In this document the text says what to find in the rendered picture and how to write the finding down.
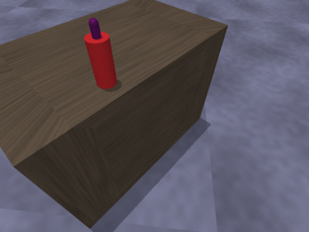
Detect bottle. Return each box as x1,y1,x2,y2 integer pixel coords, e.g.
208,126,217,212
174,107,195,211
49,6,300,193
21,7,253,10
84,18,117,89

